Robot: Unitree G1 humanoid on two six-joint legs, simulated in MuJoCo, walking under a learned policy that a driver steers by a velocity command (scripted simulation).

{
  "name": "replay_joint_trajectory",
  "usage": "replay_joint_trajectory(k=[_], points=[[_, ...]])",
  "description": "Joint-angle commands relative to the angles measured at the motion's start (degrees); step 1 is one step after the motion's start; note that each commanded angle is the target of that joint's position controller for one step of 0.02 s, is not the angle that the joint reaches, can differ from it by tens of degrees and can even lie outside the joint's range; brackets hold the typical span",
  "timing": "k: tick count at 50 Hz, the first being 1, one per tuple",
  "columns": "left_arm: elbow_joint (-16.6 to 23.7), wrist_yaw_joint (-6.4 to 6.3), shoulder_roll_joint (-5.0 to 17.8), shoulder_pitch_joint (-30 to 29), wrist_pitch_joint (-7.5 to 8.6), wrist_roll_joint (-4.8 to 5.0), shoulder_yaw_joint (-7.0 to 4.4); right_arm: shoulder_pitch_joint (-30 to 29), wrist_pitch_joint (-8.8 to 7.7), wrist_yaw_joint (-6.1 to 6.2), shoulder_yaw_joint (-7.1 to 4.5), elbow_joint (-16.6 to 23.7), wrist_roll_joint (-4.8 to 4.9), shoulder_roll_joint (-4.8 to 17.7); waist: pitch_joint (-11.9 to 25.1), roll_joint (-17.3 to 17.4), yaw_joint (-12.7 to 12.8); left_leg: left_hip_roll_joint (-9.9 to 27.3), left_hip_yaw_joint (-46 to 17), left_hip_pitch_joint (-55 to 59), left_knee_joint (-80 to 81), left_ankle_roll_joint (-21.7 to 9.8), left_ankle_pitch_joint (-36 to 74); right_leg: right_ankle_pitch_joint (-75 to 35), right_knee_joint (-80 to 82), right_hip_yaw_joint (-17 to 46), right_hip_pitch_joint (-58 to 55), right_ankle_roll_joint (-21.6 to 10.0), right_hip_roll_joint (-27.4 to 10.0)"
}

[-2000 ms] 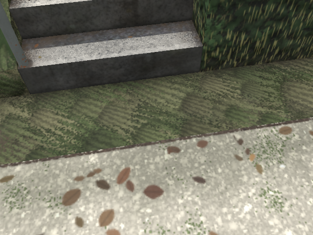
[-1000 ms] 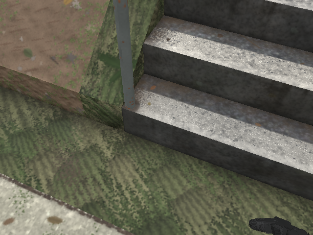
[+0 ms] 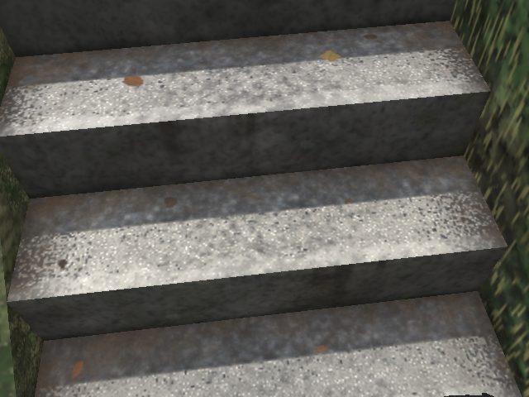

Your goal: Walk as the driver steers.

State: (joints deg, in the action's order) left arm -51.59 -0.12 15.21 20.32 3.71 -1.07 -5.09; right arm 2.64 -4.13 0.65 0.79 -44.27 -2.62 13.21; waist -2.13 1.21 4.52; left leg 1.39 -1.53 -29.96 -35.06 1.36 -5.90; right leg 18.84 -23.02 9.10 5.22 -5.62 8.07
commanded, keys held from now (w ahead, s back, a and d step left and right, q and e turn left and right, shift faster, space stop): w+e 0.18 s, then w+q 0.82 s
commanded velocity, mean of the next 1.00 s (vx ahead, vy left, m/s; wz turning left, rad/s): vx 0.50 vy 0.00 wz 0.11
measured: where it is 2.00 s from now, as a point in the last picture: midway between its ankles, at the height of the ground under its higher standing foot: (218, 111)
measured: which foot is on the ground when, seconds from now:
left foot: up 0.00-0.02, down 0.04-0.46, up 0.48-0.86, down 0.88-1.00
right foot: down 0.00-0.04, up 0.06-0.44, down 0.46-0.90, up 0.92-1.00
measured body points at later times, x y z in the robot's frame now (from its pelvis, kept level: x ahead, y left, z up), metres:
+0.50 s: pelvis +0.19 -0.03 -0.01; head +0.20 -0.03 +0.44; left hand +0.38 +0.16 -0.11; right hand +0.18 -0.28 -0.15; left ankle +0.11 +0.12 -0.70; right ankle +0.21 -0.13 -0.74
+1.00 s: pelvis +0.33 +0.03 +0.10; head +0.34 +0.02 +0.55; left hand +0.43 +0.30 +0.01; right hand +0.53 -0.17 +0.00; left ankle +0.35 +0.08 -0.55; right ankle +0.25 -0.15 -0.41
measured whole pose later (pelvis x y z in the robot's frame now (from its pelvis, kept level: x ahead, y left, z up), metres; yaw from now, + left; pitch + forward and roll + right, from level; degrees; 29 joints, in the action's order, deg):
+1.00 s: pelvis +0.33 +0.03 +0.10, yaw +12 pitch +2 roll +0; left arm -38.8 0.6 12.0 12.4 2.5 -3.5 -2.6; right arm 11.1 2.7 2.0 -1.3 -38.4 -2.5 10.2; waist 3.0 0.2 1.2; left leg -8.9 1.9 -37.0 -65.9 -7.2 -31.1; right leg 2.4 -98.9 3.6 34.3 -3.5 -2.9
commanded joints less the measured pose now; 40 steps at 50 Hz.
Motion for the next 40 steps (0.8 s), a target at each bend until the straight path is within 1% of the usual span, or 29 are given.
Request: replay_joint_trajectory(k=[1, 2, 3, 4, 5, 6, 7, 8, 11, 13, 15, 17, 19, 21, 22, 23, 24, 25, 26, 27, 28, 29, 30, 33, 35, 37, 38, 39, 40], points=[[6.1, -0.05, 7.5, -8.8, 0.99, 0.55, -1.3, 16.0, -2.35, 1.37, -2.75, -0.9, -1.15, 8.0, 11.6, -3.7, -12.5, -2.4, 1.1, 25.0, 9.6, -4.6, 0.2, -51.3, -18.0, 7.0, 6.2, -1.4, -9.8], [7.9, 0.4, 3.7, -9.5, 1.51, 1.85, -0.22, 22.7, -3.42, 2.03, -3.69, -1.7, -1.88, 11.3, 15.2, 1.8, -14.9, 8.8, -9.2, 37.5, 14.0, -7.0, 2.1, -34.6, -33.1, 3.7, 16.5, 0.3, -5.3], [10.0, -0.05, -2.9, -1.7, 1.42, 1.49, 1.45, 20.6, -2.85, 2.04, -5.21, -1.5, -2.16, 17.6, 15.7, 12.2, -6.8, 25.7, -28.9, 43.8, 15.0, -12.6, 20.6, 12.5, -46.5, -3.5, 30.8, 1.0, 1.8], [8.2, -0.7, 1.2, 1.2, -0.35, -0.06, 0.94, 17.8, -2.1, 1.58, -6.2, -1.5, -1.52, 16.4, 16.4, 6.5, -5.0, 27.1, -37.6, 40.1, 16.3, -18.5, 5.5, 12.1, -59.0, -5.0, 36.1, 0.6, -2.9], [7.7, -0.53, 2.4, -1.0, -1.28, -1.48, 0.81, 13.9, -1.96, 1.06, -5.09, 0.0, -0.57, 10.3, 10.4, 0.4, -4.9, 23.3, -31.0, 33.5, 18.2, -17.5, -9.7, 7.6, -64.2, -4.9, 38.5, 0.3, -5.7], [8.8, 0.0, 2.5, -4.6, -1.67, -1.91, 0.7, 10.3, -1.91, 0.62, -3.99, 0.5, 0.07, 6.5, 5.1, -0.3, -4.6, 19.2, -22.5, 26.2, 20.2, -15.1, -14.7, 4.1, -65.4, -5.1, 39.2, 0.4, -7.2], [9.9, 0.31, 2.9, -6.5, -2.11, -1.99, 0.49, 9.5, -2.04, 0.73, -3.46, 0.1, 0.74, 5.6, 1.7, 1.4, -3.8, 16.4, -16.4, 21.9, 22.1, -12.6, -11.7, 1.7, -65.9, -5.2, 40.0, 1.2, -8.3], [11.4, 0.71, 1.7, -7.7, -2.79, -2.07, 0.71, 11.5, -2.33, 1.11, -3.45, -1.1, 0.79, 5.7, 1.1, 4.0, -4.0, 15.3, -13.0, 20.8, 22.1, -12.2, -7.0, -0.1, -70.6, -5.9, 41.0, 1.8, -8.0], [13.5, 0.65, -1.2, -9.3, -3.2, -2.37, 1.59, 15.6, -3.63, 0.64, -3.62, -4.2, 0.41, 6.3, 1.7, 3.4, -3.4, 14.7, -5.8, 17.0, 21.2, -12.7, 8.1, -2.0, -71.8, -3.9, 41.5, 1.9, -6.4], [13.4, 0.91, -0.3, -9.3, -3.43, -3.22, 1.4, 16.2, -4.23, 0.29, -3.67, -5.0, 0.73, 6.8, 2.8, 3.9, -2.9, 13.6, -3.7, 16.4, 21.2, -13.2, 10.3, -4.0, -65.0, -3.6, 40.2, 2.8, -5.3], [15.3, 0.4, -2.1, -12.7, -3.88, -4.4, 2.8, 13.5, -3.7, 1.03, -3.27, -5.2, 1.49, 6.9, 3.3, 4.8, -1.3, 12.5, -2.2, 17.5, 21.1, -13.6, 17.7, -5.4, -55.7, -8.8, 39.9, 3.7, -8.2], [14.3, -0.06, -4.6, -11.8, -3.83, -3.19, 4.83, 11.3, -3.54, 1.46, -3.36, -5.6, 1.8, 6.8, 6.1, 8.4, -0.7, 8.4, 2.6, 14.2, 22.1, -12.3, 20.4, -5.9, -40.6, -13.5, 26.3, 4.5, -9.9], [15.0, -0.52, -4.3, -15.1, -3.22, -1.58, 5.25, 13.1, -3.35, 1.51, -3.86, -5.7, 1.63, 7.9, 5.6, 7.4, -2.8, 9.7, -0.3, 17.1, 20.1, -12.7, 32.5, -3.5, -24.2, -14.4, 19.0, 4.7, -8.1], [12.2, -1.59, -3.0, -5.6, -1.5, -1.14, 4.57, 12.9, -2.85, 0.76, -4.89, -6.0, 1.77, 9.6, 11.6, 7.0, 0.6, 11.0, -3.1, 25.8, 8.1, -12.3, 42.1, -10.2, -11.1, -13.0, 11.3, 2.5, -7.5], [10.3, -1.86, -2.6, 0.1, 0.1, -1.0, 4.28, 12.7, -1.89, 0.67, -5.28, -5.5, 3.17, 9.1, 13.0, 3.8, 3.4, 8.4, -1.6, 26.4, -1.2, -10.9, 36.8, -19.6, 2.9, -15.5, 5.1, 2.3, -6.0], [8.0, -2.44, 0.4, 3.6, 1.16, -2.0, 2.99, 12.2, -2.09, 0.01, -4.89, -4.9, 4.4, 6.7, 11.4, -1.4, 4.4, 4.0, 0.3, 15.2, -14.3, -9.7, 24.2, -25.8, 5.0, -16.8, -4.9, 4.0, -7.4], [8.2, -2.38, 6.0, 5.4, 1.38, -2.47, 1.88, 15.9, -2.08, -0.35, -3.76, -3.3, 3.81, -0.1, 13.7, -14.4, 1.0, -1.5, 1.7, -5.5, -33.8, -6.0, -16.1, -52.2, 0.0, 3.2, -17.5, 2.7, -24.4], [8.2, -2.55, 12.7, 11.5, -0.32, -3.47, -0.68, 23.2, -0.62, 1.33, -3.48, -3.7, 5.05, -2.5, 22.3, -17.1, 2.7, -6.8, -2.6, -11.0, -61.8, -4.3, -22.7, -60.7, 2.4, 16.4, -18.5, -8.0, -37.8], [9.4, -2.27, 11.5, 6.3, -1.23, -2.77, -1.2, 18.2, 0.96, 1.96, -3.62, -1.3, 2.75, -2.6, 18.7, -11.4, 0.9, -4.4, -1.9, -19.9, -80.7, -4.3, -21.2, -28.8, 7.0, 18.3, -12.6, -14.6, -38.3], [8.8, -2.08, 5.6, 1.0, -0.91, -1.48, 0.41, 5.6, 1.95, 2.31, -3.78, 3.5, 0.22, -2.8, 5.8, -7.1, 0.0, -1.7, -0.9, -30.4, -84.9, -4.4, -20.9, -1.8, 11.9, 11.7, -4.3, -12.2, -34.2], [6.8, -1.45, -0.5, -0.1, -0.38, -1.76, 2.26, -0.6, 2.04, 2.04, -3.17, 7.4, -0.12, -4.2, -1.7, -8.7, -0.9, -1.3, -0.3, -38.8, -92.1, -5.2, -22.5, 5.9, 13.3, 7.8, -0.5, -9.5, -29.7], [4.8, -1.54, -4.1, 1.5, 0.32, -1.89, 3.4, -2.6, 2.41, 1.74, -2.59, 10.3, -0.29, -5.2, -3.6, -8.0, -2.5, -0.8, -3.2, -41.3, -95.2, -6.3, -22.4, 2.2, 12.6, 3.0, 2.6, -7.1, -27.8], [2.7, -1.89, -5.2, 3.6, 0.71, -2.24, 3.85, -2.4, 3.1, 1.28, -2.18, 12.4, 0.01, -5.9, -2.3, -6.0, -4.3, -1.2, -4.8, -42.0, -97.9, -7.1, -22.1, 2.8, 12.1, 0.4, 3.7, -5.2, -27.5], [-0.7, -1.94, -0.6, 5.3, 1.69, -2.41, 2.81, -5.2, 3.78, 1.4, -0.61, 18.3, 0.81, -8.7, -1.1, -4.5, -6.6, -2.7, -5.7, -49.8, -105.4, -8.1, -23.9, 7.9, 14.9, -3.6, 2.9, -2.8, -29.7], [-0.8, -1.94, -0.1, 2.1, 1.55, -1.51, 3.44, -9.7, 4.25, 1.68, 0.1, 22.0, 0.86, -8.3, -3.7, -2.5, -8.6, -2.2, -3.5, -45.3, -94.2, -7.7, -20.5, 3.8, 19.1, -10.3, 11.9, -0.9, -26.8], [-1.0, -2.61, 0.7, 2.3, 1.08, -1.41, 3.87, -14.7, 5.42, 1.31, 0.8, 25.2, 1.54, -8.8, -4.1, -2.8, -7.7, -1.4, 2.3, -39.6, -80.4, -6.6, -16.2, -1.1, 22.9, -15.8, 14.8, -2.0, -22.3], [0.2, -3.75, 3.6, 0.8, 1.09, -0.16, 3.48, -15.5, 5.83, 0.68, 1.59, 27.3, 2.14, -8.6, -2.8, -5.7, -8.0, 0.8, 7.7, -30.3, -67.0, -6.6, -19.5, -13.3, 31.1, -17.4, 15.7, -4.9, -23.5], [1.0, -4.51, 4.3, 0.7, 0.64, 0.92, 3.29, -16.4, 6.08, 0.24, 1.72, 27.7, 1.62, -8.5, -0.7, -5.0, -6.8, 0.9, 10.1, -22.2, -56.5, -6.6, -21.9, -21.7, 32.6, -20.5, 12.8, -5.8, -21.3], [1.7, -5.1, 6.2, 0.6, 0.23, 1.69, 3.05, -11.4, 6.34, 0.68, 1.99, 25.3, 1.3, -9.2, 5.8, -7.7, -7.7, -1.2, 11.7, -11.7, -50.9, -7.5, -23.4, -49.9, 28.0, -24.9, 6.3, -6.9, -20.4]])
Velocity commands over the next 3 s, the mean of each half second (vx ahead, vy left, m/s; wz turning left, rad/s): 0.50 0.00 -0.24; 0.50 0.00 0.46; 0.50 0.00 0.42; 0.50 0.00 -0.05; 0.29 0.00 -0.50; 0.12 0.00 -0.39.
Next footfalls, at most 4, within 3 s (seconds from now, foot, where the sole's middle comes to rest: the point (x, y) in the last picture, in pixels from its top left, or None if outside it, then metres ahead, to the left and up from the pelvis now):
0.04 left None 0.15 0.13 -0.77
0.46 right None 0.25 -0.14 -0.77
0.88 left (261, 396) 0.39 0.08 -0.58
1.38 right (302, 218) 0.71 0.02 -0.39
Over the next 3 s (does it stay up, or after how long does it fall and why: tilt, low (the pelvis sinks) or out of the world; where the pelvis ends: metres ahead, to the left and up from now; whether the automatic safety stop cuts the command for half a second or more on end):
stays up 1.23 0.25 0.78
